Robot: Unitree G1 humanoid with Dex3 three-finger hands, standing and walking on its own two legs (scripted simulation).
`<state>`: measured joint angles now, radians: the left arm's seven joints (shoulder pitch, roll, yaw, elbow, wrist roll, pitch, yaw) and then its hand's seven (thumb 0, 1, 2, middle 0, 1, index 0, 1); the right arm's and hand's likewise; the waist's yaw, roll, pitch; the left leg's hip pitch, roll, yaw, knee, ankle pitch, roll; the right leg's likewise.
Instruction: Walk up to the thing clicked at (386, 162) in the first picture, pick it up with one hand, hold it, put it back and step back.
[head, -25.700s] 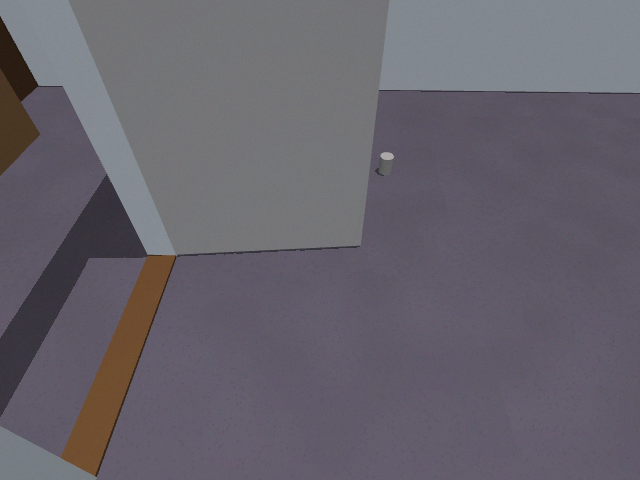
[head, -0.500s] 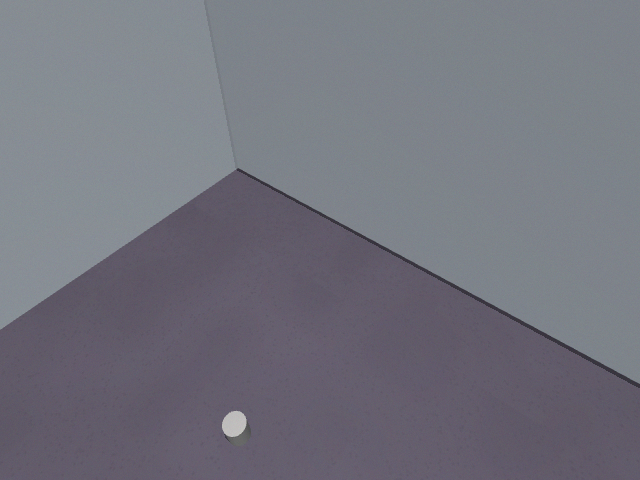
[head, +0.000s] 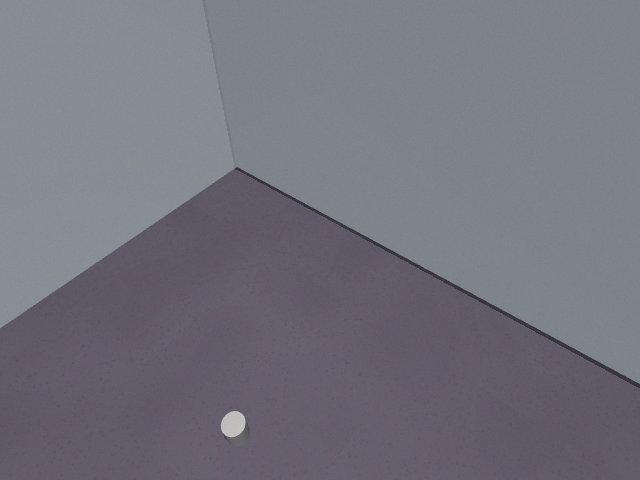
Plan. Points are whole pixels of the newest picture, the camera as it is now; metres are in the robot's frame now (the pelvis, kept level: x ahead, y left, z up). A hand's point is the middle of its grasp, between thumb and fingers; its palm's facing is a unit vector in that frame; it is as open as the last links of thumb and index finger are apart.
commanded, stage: stand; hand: left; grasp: from above
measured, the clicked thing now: (235, 429) +0.40 +0.25 -0.74
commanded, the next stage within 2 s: rise first in 0.58 s
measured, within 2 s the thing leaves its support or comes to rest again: neither
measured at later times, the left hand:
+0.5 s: hand out of the picture +0.08 +0.26 -0.16, palm faces -0.02 -0.94 -0.34, open 7.3 cm
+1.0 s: hand out of the picture +0.15 +0.25 -0.18, palm faces -0.04 -0.93 -0.36, open 10.4 cm
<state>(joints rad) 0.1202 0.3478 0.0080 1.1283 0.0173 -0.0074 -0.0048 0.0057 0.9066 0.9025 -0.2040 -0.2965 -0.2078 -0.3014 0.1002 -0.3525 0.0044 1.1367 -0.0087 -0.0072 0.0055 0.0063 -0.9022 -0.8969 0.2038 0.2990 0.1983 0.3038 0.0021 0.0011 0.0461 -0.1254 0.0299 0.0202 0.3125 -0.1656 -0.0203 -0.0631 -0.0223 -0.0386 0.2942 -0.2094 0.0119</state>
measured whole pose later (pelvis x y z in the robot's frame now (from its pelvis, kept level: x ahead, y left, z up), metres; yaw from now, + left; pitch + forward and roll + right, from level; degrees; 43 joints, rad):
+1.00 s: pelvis -0.01 +0.00 -0.03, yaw -1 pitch +8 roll +0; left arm -0.02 0.33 0.16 0.97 0.13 0.06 -0.02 0.00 0.22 0.97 -0.08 -0.89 -0.10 -0.87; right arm 0.25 -0.24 -0.02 0.74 0.03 -0.02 -0.02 0.01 -0.93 -0.90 0.20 0.30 0.20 0.30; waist -0.03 -0.01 -0.01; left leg -0.49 0.04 0.02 0.65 -0.29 -0.01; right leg -0.44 -0.02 -0.03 0.64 -0.34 0.01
